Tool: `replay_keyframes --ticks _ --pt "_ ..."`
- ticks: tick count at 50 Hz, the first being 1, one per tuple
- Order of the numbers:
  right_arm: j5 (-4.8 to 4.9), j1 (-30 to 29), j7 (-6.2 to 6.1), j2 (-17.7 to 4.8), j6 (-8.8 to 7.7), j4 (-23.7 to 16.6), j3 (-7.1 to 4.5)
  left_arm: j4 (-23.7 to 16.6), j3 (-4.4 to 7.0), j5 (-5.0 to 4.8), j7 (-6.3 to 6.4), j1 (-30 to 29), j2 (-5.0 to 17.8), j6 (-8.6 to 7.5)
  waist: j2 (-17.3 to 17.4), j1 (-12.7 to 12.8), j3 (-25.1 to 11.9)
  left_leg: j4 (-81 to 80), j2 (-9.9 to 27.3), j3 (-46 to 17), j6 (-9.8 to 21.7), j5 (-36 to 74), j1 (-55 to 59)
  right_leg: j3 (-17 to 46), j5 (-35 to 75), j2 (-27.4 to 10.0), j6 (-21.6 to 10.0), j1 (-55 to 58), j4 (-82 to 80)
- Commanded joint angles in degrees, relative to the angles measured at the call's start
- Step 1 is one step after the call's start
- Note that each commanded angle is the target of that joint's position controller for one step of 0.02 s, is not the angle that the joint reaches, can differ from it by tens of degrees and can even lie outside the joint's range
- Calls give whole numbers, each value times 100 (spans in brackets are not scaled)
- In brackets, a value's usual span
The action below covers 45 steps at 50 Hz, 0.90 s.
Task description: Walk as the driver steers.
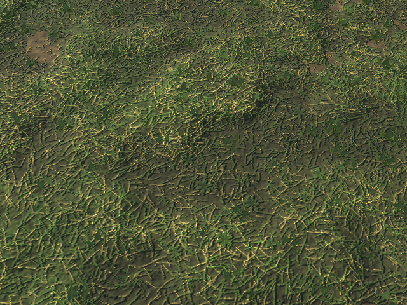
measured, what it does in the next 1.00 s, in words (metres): walks ahead: right foot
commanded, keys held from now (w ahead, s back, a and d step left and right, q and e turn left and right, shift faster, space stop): q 0.14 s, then no key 0.20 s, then e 0.10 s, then w+e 0.56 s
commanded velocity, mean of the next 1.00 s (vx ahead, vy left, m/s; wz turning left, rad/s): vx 0.17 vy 0.00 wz -0.05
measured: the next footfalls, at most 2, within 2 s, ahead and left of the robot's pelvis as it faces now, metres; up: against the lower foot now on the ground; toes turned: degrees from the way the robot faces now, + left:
right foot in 0.44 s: +0.09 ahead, -0.17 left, +0.00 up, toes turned +14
right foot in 1.14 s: +0.41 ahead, -0.20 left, +0.00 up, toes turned -14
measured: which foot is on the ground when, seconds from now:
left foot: down 0.00-1.00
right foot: up 0.00-0.42, down 0.44-0.72, up 0.74-1.00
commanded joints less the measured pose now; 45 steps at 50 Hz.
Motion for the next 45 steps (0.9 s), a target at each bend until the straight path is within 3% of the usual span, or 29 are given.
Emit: replay_keyframes --ticks 1,8,17,19,21,22,23,24,25,26,27,29,32,34,35,36,37,38,39,40,43,45 --pt "11 44 -109 -988 -21 -405 -275 -321 118 6 9 -46 399 -87 784 17 -766 -694 1373 -1691 635 1752 1297 234 267 -54 117 -613 -177" --pt "-29 -35 -171 -1016 59 -533 -302 -235 132 -11 -1 -82 438 -220 909 -32 -689 -667 1282 -2200 652 996 1275 373 327 -53 228 -564 -1052" --pt "-118 -233 -105 -848 120 -521 -202 -166 29 -32 -135 6 394 -364 906 -124 -769 -322 1211 -2320 813 1910 802 108 -52 -126 118 650 -2203" --pt "-131 -357 -83 -575 116 -469 -91 -69 -28 -34 -193 184 299 -383 842 -44 -867 -234 1192 -2158 756 2189 730 37 89 -221 67 1197 -2808" --pt "-102 -375 -47 -356 86 -304 10 68 -114 7 -267 413 99 -425 738 177 -803 -205 996 -1895 527 2066 495 -59 1349 -186 -64 2073 -4295" --pt "-135 -133 -28 -374 25 -187 4 58 -112 69 -276 365 237 -442 577 103 -752 -214 826 -1747 294 1658 394 148 2151 -287 -186 2408 -4579" --pt "-279 161 -12 -446 -42 -132 -17 -9 -70 108 -249 403 604 -436 68 -113 -892 31 463 -1380 28 470 253 629 3046 -722 -427 2705 -4367" --pt "-348 408 19 -427 -101 -83 -29 23 -58 87 -236 301 743 -406 -470 -382 -874 80 -5 -787 -201 -684 105 766 2619 -869 -792 2624 -4194" --pt "-332 110 7 -436 -121 -131 -18 36 -60 26 -232 296 656 -380 -653 -213 -744 235 -188 -403 -372 -1100 125 1061 863 -880 -1083 2187 -4495" --pt "-226 -287 -17 -531 -145 -192 -66 88 -45 -22 -232 507 660 -369 -726 31 -484 687 -295 -121 -443 -1418 -88 1490 -606 -942 -1261 1982 -4856" --pt "-140 -538 -37 -478 -178 -273 -86 178 -49 -35 -236 769 733 -385 -905 154 -175 994 -290 69 -485 -1537 -440 2086 -1488 -1172 -1445 1866 -5223" --pt "-40 -728 -18 -421 -309 -393 -109 232 -27 -72 -212 960 836 -438 -1097 226 259 1069 -75 41 -486 -1481 -866 2750 -1776 -1442 -1654 1825 -5496" --pt "25 -631 112 -333 -584 -356 -143 133 -5 -121 -149 871 846 -427 -928 119 30 630 23 17 -364 -1425 -540 2563 -1274 -1160 -1560 1915 -5362" --pt "41 -189 149 -294 -669 -141 -196 -84 -21 -161 -121 476 751 -344 -823 -198 -204 -375 -3 171 -319 -236 809 2093 -775 -658 -1321 1284 -5113" --pt "29 163 125 -440 -654 -23 -271 -196 -60 -129 -119 385 581 -343 -641 -341 -448 -327 182 95 -331 -57 1578 1870 -590 -452 -1152 841 -4728" --pt "3 856 67 -678 -632 111 -349 -372 -157 -111 -138 162 238 -366 -70 -638 -659 -522 809 -625 -145 -713 2508 1444 -667 -113 -868 -60 -3748" --pt "-71 1270 79 -1165 -621 204 -466 -638 -253 -193 -162 113 -57 -430 1268 -684 -627 -1276 1906 -2430 434 -2008 2872 639 -806 417 -611 -1009 -2328" --pt "-113 1097 96 -1101 -636 215 -452 -658 -168 -213 -170 180 276 -491 1307 -512 -122 -1470 2601 -3209 876 -2122 2492 661 -1156 45 -573 -1627 -1314" --pt "-107 923 62 -753 -655 167 -358 -524 -102 -233 -206 356 447 -516 911 -366 114 -1446 2498 -2817 856 -1857 2402 737 -805 -193 -617 -1856 -758" --pt "-90 842 39 -621 -662 136 -318 -416 -102 -220 -241 506 392 -524 731 -295 106 -1451 2277 -2317 700 -1381 2478 686 -382 -270 -632 -1942 -506" --pt "-116 795 35 -568 -620 216 -266 -478 -145 -176 -397 271 194 -568 671 -317 98 -1454 1819 -906 391 748 2306 338 463 -454 -595 -2001 -361" --pt "-102 799 34 -637 -608 259 -266 -636 -210 -151 -485 76 43 -567 668 -338 87 -1491 1685 -308 402 1528 2017 47 828 -473 -442 -1867 -654"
